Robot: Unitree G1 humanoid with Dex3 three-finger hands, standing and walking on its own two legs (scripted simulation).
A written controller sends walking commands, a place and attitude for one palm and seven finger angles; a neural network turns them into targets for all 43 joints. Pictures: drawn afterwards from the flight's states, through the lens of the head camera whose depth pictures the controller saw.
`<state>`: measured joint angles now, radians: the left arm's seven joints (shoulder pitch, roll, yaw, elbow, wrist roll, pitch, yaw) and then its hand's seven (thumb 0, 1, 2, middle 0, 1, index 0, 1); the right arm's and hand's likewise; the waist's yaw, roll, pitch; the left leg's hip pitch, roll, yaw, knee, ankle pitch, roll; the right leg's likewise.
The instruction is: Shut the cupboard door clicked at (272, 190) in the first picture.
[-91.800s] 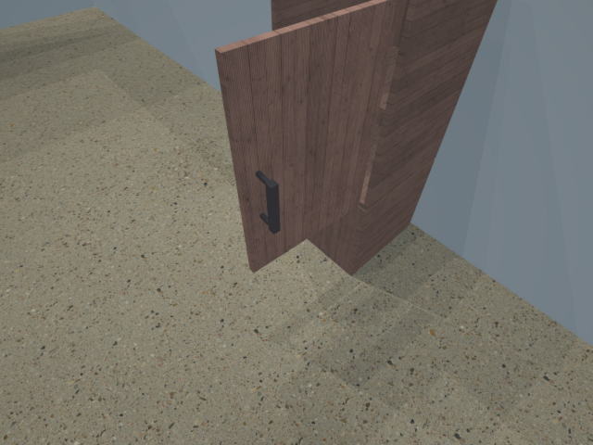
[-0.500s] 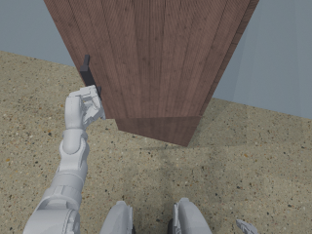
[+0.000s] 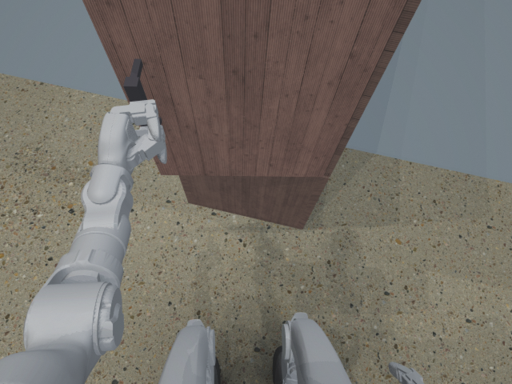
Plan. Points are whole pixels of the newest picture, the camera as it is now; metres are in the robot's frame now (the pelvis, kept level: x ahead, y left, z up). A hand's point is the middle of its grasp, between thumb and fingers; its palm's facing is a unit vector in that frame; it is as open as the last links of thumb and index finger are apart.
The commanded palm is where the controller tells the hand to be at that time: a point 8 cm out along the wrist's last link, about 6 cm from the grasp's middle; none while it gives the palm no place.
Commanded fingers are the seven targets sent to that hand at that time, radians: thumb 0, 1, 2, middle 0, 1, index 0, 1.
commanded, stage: push the door shut along its arc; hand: left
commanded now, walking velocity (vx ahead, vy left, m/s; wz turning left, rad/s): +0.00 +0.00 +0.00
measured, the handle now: (147, 106) +0.55 +0.16 +0.05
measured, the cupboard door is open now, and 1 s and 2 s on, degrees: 14 0 0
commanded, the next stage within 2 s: pull the fist back off the door in 1.24 s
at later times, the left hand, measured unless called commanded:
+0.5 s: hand (178, 112) +0.53 +0.11 +0.05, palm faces -0.22 -0.97 -0.05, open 3.1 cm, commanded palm +0.54 +0.13 +0.05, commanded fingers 0.00 0.90 0.90 -1.30 -1.50 -1.30 -1.50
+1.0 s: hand (203, 86) +0.59 +0.07 +0.05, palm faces -0.33 -0.94 -0.05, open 2.7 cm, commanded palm +0.60 +0.10 +0.05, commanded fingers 0.00 0.90 0.90 -1.30 -1.50 -1.30 -1.50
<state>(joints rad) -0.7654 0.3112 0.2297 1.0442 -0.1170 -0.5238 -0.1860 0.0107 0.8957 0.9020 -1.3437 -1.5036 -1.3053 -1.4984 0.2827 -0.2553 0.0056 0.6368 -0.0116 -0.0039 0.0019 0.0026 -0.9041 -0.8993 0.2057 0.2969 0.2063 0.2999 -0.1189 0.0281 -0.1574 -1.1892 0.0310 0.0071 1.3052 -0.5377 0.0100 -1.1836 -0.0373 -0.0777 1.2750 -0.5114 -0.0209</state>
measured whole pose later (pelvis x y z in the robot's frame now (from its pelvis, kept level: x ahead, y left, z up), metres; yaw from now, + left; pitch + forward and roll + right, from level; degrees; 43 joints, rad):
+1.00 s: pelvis +0.00 +0.00 -0.03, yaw -3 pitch +33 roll -3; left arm -1.25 0.57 0.30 1.26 0.01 -0.30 -0.34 -0.04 0.82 0.91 -1.29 -1.50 -1.30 -1.50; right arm 0.38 -0.25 0.06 0.64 -0.04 -0.01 0.03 0.00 -0.90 -0.90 0.21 0.30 0.21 0.30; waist -0.28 0.06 -0.13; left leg -1.42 0.07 0.00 1.43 -0.58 0.01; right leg -1.41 0.00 -0.08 1.36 -0.52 -0.02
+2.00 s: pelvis -0.01 +0.01 -0.02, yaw -3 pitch +32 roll -3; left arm -1.21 0.36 0.32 1.31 0.08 -0.42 0.20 0.02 0.91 0.93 -1.29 -1.50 -1.30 -1.50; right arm 0.46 -0.25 0.03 0.66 -0.11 -0.04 0.11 0.00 -0.90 -0.90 0.21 0.30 0.21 0.30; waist -0.29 0.07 -0.15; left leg -1.40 0.06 0.00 1.37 -0.54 0.02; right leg -1.39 0.00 -0.07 1.30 -0.48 -0.02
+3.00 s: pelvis +0.04 -0.01 +0.10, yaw -1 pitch +5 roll +1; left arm -0.03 0.23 0.05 0.28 -0.08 -0.18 0.04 0.01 0.90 0.90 -1.15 -1.34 -1.16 -1.34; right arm 0.23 -0.23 0.01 0.51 0.05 0.07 -0.07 0.01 -0.91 -0.90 0.20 0.30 0.20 0.30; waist -0.03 0.03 -0.09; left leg -0.44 0.02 0.05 0.72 -0.37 0.00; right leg -0.47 -0.01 -0.03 0.74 -0.36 -0.02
